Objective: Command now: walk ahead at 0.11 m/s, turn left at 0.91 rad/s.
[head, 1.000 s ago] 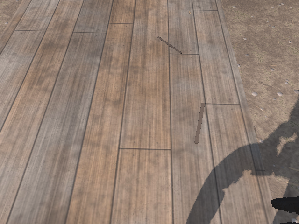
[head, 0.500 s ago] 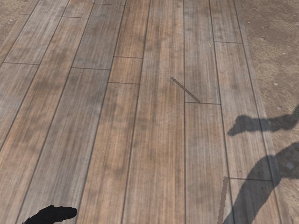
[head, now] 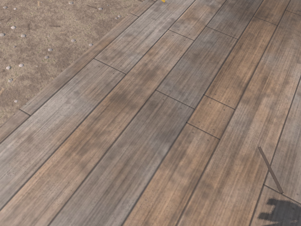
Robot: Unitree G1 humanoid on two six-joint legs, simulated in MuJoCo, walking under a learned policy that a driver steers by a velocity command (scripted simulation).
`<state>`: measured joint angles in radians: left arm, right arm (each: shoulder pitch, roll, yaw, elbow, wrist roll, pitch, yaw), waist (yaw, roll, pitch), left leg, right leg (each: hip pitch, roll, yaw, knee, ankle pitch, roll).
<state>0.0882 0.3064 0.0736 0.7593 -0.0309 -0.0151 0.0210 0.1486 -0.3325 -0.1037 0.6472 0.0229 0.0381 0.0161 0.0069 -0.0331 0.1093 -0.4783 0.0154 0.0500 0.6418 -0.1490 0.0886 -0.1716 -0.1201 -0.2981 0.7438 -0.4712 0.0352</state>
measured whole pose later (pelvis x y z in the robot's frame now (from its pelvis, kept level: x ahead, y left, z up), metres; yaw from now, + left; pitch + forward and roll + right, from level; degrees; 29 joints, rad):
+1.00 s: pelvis +0.24 +0.19 -0.02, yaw +59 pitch +3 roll +0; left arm 0.51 0.31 0.06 0.86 0.03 -0.03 0.00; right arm 0.03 -0.34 -0.05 0.57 -0.03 0.01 0.08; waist 0.07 0.00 0.03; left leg -0.58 -0.05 0.10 0.82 -0.30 0.14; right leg 0.06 -0.24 -0.25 0.82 -0.45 0.09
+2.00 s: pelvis +0.38 +1.05 +0.01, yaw +117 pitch +0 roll +1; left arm 0.09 0.26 0.02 0.60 0.01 -0.11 0.04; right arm 0.22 -0.31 -0.07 0.71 0.03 -0.03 0.03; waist -0.01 0.00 0.12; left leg -0.32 -0.26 -0.06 0.46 -0.12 0.19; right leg -0.58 -0.08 0.18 1.28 -0.42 0.10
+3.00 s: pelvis +0.11 +1.60 +0.02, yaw +149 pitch +3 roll +0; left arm 0.05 0.30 0.02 0.60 0.02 -0.03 0.04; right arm 0.22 -0.31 -0.07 0.69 0.02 0.03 -0.02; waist -0.04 -0.03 0.04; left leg -0.40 -0.17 -0.21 0.43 -0.07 0.06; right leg -0.63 0.00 0.17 0.93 -0.35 0.10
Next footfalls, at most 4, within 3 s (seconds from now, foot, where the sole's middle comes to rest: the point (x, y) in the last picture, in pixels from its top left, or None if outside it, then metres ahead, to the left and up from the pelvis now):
0.44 right None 0.23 -0.12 -0.75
0.96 left None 0.24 0.33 -0.75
1.38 right None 0.57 0.70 -0.75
1.82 left None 0.35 1.14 -0.75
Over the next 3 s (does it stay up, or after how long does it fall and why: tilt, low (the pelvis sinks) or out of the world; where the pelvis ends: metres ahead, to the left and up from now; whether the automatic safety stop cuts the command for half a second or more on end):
stays up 0.11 1.60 0.02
